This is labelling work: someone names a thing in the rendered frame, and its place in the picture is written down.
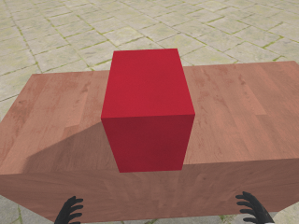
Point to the left robot hand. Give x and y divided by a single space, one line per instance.
64 215

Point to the right robot hand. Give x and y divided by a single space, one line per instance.
257 209

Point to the carton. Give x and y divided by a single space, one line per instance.
147 112

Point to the pedestal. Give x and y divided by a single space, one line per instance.
244 137

